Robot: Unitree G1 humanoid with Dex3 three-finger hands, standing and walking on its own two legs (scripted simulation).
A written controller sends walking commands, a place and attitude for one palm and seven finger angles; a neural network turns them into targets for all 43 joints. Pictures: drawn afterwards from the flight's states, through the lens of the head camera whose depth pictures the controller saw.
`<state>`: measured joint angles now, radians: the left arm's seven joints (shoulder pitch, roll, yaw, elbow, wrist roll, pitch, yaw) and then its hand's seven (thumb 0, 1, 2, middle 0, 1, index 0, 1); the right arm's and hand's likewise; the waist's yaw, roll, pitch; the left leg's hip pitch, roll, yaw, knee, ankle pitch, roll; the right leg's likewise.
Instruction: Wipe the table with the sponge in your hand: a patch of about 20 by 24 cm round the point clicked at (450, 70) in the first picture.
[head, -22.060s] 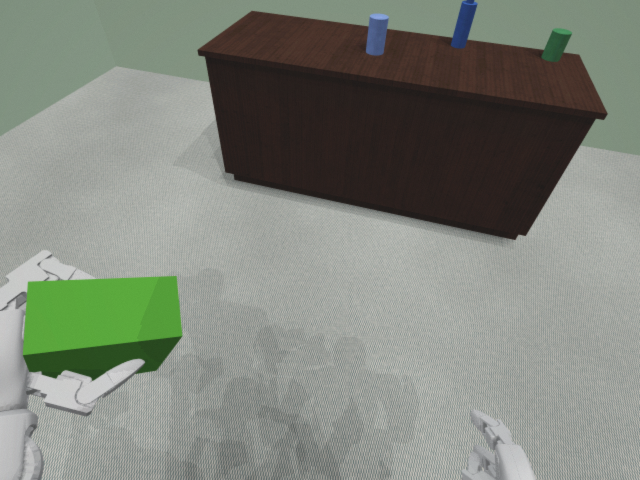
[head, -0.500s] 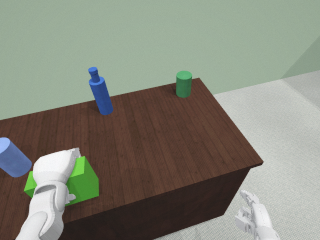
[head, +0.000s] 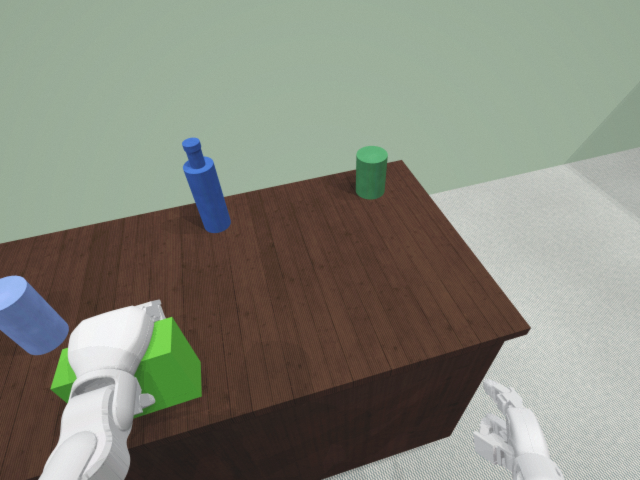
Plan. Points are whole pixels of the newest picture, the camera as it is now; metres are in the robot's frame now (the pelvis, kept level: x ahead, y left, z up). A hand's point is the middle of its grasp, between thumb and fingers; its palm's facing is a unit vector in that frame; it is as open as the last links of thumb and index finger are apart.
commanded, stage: move the sponge above the wiping area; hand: left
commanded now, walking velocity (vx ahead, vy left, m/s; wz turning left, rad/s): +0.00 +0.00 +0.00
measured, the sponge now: (140, 380) +0.21 +0.29 -0.01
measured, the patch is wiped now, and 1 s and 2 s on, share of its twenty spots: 0.00 0.00 0.00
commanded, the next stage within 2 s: none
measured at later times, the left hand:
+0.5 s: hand (135, 371) +0.21 +0.28 +0.02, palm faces -0.08 -0.12 -0.99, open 9.7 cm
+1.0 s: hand (145, 361) +0.22 +0.28 +0.03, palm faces -0.05 -0.10 -0.99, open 9.7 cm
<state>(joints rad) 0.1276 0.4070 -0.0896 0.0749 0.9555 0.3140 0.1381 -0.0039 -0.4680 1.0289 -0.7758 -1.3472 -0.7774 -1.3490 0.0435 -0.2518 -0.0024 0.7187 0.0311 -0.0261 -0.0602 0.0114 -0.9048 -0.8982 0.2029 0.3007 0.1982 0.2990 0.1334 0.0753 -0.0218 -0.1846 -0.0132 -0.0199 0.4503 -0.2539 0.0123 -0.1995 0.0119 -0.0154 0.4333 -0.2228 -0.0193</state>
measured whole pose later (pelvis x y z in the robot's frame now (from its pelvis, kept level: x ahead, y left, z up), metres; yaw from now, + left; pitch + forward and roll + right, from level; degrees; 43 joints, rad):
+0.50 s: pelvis +0.00 -0.01 +0.00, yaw +0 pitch -2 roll +0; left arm 0.13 0.41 -0.10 0.07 0.95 0.32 0.11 0.00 -0.47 1.03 -0.78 -1.35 -0.78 -1.35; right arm 0.03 -0.25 0.00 0.72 0.03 -0.02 -0.07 0.01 -0.90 -0.90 0.20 0.30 0.20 0.30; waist 0.14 0.07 -0.01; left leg -0.17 0.00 -0.02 0.44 -0.25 0.00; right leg -0.19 0.02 -0.02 0.43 -0.22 -0.03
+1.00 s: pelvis -0.01 +0.00 +0.00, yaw +0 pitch -1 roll +0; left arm 0.09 0.40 -0.11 0.10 0.98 0.28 0.15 0.00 -0.47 1.03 -0.77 -1.35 -0.78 -1.35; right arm 0.04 -0.24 0.00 0.73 0.03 -0.03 -0.07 0.01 -0.90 -0.90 0.20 0.30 0.20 0.30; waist 0.14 0.07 -0.01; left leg -0.19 -0.01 -0.02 0.45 -0.24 0.01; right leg -0.20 0.01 -0.01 0.43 -0.21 -0.02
